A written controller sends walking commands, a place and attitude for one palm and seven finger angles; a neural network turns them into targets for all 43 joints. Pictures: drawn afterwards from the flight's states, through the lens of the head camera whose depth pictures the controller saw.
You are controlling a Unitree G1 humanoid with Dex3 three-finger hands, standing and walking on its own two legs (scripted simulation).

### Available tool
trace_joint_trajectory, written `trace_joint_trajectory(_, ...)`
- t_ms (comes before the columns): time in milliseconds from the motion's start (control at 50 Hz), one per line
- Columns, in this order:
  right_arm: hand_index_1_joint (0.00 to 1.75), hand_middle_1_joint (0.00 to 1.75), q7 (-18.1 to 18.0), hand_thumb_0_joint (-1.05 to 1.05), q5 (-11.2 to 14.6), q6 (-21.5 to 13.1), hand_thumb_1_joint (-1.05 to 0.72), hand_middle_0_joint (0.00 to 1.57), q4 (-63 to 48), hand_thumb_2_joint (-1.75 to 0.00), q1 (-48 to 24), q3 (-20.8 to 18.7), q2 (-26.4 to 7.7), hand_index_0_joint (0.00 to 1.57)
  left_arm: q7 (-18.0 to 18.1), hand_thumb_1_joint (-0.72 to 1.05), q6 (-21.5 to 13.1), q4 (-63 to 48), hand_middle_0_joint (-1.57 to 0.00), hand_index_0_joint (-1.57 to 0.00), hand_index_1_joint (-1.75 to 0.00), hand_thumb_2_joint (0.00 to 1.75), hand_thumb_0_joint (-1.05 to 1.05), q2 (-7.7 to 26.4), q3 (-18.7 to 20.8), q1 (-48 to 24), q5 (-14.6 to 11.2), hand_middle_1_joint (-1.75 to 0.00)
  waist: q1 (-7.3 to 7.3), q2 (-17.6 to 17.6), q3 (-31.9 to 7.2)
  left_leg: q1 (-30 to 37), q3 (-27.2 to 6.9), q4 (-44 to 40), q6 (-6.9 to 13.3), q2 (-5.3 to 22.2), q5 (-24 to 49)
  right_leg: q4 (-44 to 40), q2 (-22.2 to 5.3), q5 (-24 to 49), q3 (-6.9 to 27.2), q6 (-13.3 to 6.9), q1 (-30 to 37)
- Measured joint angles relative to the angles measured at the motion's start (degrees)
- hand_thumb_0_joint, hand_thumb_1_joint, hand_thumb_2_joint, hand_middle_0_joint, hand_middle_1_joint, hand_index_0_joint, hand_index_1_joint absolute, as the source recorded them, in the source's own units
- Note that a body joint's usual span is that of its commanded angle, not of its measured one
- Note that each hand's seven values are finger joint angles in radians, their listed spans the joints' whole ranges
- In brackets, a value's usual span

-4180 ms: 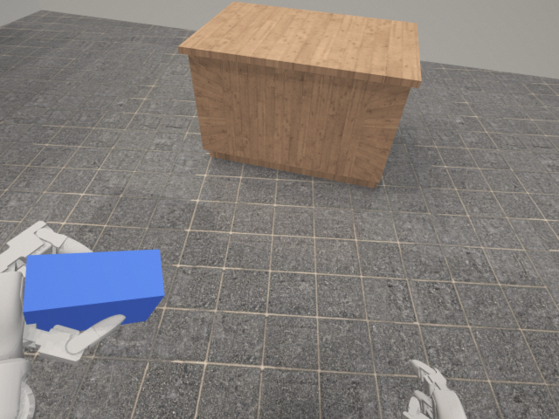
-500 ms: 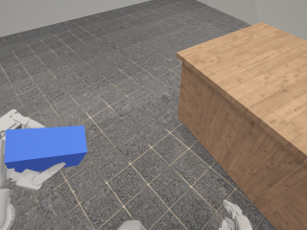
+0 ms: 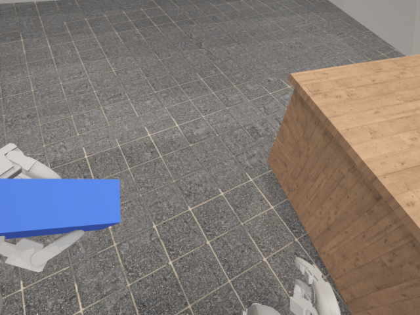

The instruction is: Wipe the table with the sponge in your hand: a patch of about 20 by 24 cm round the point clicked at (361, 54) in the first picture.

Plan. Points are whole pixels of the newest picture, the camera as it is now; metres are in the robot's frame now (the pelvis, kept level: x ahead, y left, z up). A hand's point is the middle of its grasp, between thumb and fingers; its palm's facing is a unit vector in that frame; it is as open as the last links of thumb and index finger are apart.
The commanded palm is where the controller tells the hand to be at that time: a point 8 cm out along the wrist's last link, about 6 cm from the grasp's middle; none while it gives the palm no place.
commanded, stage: walk to a spot facing it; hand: left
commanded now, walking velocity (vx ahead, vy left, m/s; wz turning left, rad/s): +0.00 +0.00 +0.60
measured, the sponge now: (77, 208) +0.23 +0.19 +0.17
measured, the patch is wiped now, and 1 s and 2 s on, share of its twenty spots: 0.00 0.00 0.00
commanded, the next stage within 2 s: turn to face it in 1.32 s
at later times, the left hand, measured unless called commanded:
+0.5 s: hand out of the picture +0.09 +0.26 +0.18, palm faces +0.62 -0.67 -0.40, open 9.8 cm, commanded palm +0.02 +0.29 +0.18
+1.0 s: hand out of the picture +0.05 +0.27 +0.16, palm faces +0.76 -0.48 -0.44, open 9.8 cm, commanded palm -0.03 +0.28 +0.18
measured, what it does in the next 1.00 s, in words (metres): steps on the spot, turning left: right foot, then left foot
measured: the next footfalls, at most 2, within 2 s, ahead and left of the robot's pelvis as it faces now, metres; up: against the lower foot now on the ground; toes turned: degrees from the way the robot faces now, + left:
right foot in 0.14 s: +0.05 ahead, -0.14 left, +0.00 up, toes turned -1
left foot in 0.50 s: -0.06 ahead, +0.10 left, +0.00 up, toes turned +26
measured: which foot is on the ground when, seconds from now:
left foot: down 0.00-0.14, up 0.16-0.48, down 0.50-0.86, up 0.88-1.00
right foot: up 0.00-0.12, down 0.14-0.50, up 0.52-0.84, down 0.86-1.00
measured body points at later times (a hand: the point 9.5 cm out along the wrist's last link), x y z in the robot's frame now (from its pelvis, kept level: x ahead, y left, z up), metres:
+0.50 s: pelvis -0.04 -0.03 -0.01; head -0.02 -0.01 +0.44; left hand +0.05 +0.29 +0.20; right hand +0.20 -0.24 -0.07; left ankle -0.10 +0.08 -0.74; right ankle +0.01 -0.14 -0.74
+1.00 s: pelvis -0.01 -0.05 +0.00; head +0.02 -0.05 +0.44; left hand +0.00 +0.29 +0.19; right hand +0.25 -0.14 -0.11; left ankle -0.09 +0.06 -0.65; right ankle +0.07 -0.12 -0.74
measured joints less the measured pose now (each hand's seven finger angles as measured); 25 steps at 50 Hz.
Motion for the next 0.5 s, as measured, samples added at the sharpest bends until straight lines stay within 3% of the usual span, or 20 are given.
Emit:
trace_joint_trajectory(100,0.3,0.3,-0.84,0.01,-0.32,-0.05,-0.91,0.2,1.82,-0.89,1.32,1.4,0.48,0.2,-0.48,-0.45,0.61,2.95,-0.8,-0.78,-1.33,0.99,0.0,-0.01,-0.2,0.69,-0.51,-1.33,2.02,2.69,-1.19,-0.86,-3.51,-0.25,-1.23,-0.58,1.24,-13.42,1.82,0.02,-0.39,0.06,7.43)
trace_joint_trajectory(140,0.3,0.3,-1.15,0.01,-0.24,0.21,-0.9,0.2,2.11,-0.89,1.31,1.65,0.14,0.2,-0.34,-0.45,1.52,5.23,-0.8,-0.78,-1.33,0.99,0.0,-0.01,0.04,-0.87,-0.22,-1.33,3.01,2.63,-1.62,-2.39,-4.27,2.08,-1.84,-1.54,0.51,-22.35,1.94,4.04,-0.72,-1.0,12.04)
trace_joint_trajectory(160,0.3,0.3,-1.32,0.01,-0.19,0.49,-0.9,0.2,2.46,-0.89,0.73,1.59,-0.48,0.2,-0.2,-0.45,1.99,6.5,-0.8,-0.78,-1.33,0.99,0.0,-0.79,-0.32,-2.19,0.26,-1.33,3.5,3.06,-1.36,-3.9,-4.3,5.4,-1.71,-1.64,-3.3,-23.18,2.01,8.95,-1.01,-2.87,11.98)
trace_joint_trajectory(200,0.3,0.3,-1.77,0.01,-0.51,0.9,-0.91,0.2,4.06,-0.89,-0.36,1.05,-2.16,0.2,0.16,-0.45,3.12,9.26,-0.8,-0.78,-1.33,0.99,0.0,-2.98,-2.27,-4.97,0.49,-1.33,3.41,3.65,-0.69,-7.98,-3.4,18.15,-2.19,-2.59,-10.5,-21.02,1.07,9.56,-2.59,-5.92,11.69)
trace_joint_trajectory(240,0.3,0.3,-2.09,0.02,-0.74,1.55,-0.91,0.2,5.21,-0.89,-0.89,0.41,-3.53,0.2,0.29,-0.45,3.73,10.98,-0.8,-0.77,-1.34,0.99,0.0,-4.84,-3.7,-5.72,0.46,-1.33,2.94,2.76,-0.65,-11.05,-1.07,30.64,-3.29,-3.25,-11.18,-21.19,-0.54,8.71,-3.65,-6.83,12.47)
trace_joint_trajectory(280,0.3,0.3,-2.93,0.02,-0.72,2.1,-0.91,0.2,5.32,-0.89,-1.11,-0.2,-4.45,0.2,0.25,-0.45,3.77,11.17,-0.8,-0.77,-1.34,0.99,0.0,-5.62,-4.52,-5.07,0.59,-1.33,2.06,1.39,-0.68,-11.61,1.24,36.11,-4.06,-2.77,-11.11,-22.7,-1.93,9.1,-4.72,-6.78,13.5)
trace_joint_trajectory(380,0.3,0.3,-4.79,0.02,-1.43,2.24,-0.91,0.2,2.8,-0.89,-0.73,-2.2,-6.1,0.2,0.67,-0.45,2.37,7.5,-0.79,-0.77,-1.34,0.99,0.0,-3.22,-4.26,-2.67,0.76,-1.33,0.49,-2.18,-1.02,-5.65,5.35,24.55,-3.67,-0.28,-12.73,-24.49,-4.6,10.48,-7.65,-6.47,13.28)
trace_joint_trajectory(460,0.3,0.3,-4.75,0.02,-1.68,2.35,-0.91,0.2,0.53,-0.9,0.05,-3.65,-7.58,0.2,1.73,-0.45,1.13,3.09,-0.79,-0.77,-1.34,0.99,0.0,-1.03,-2.18,-2.01,0.46,-1.33,0.53,-3.86,-1.59,0.6,7.56,10.91,-2.56,0.37,-14.11,-21.78,-6.52,9.56,-9.9,-5.75,10.62)
trace_joint_trajectory(500,0.3,0.3,-4.66,0.02,-1.57,2.26,-0.91,0.19,-0.86,-0.9,0.4,-3.95,-8.23,0.2,2.41,-0.45,0.58,1.04,-0.79,-0.77,-1.34,0.99,0.0,-0.54,-0.78,-1.78,-0.05,-1.33,0.51,-4.3,-1.87,4.65,8.36,2.44,-1.31,-0.27,-10.22,-17.07,-8.05,7.54,-10.42,-4.9,8.18)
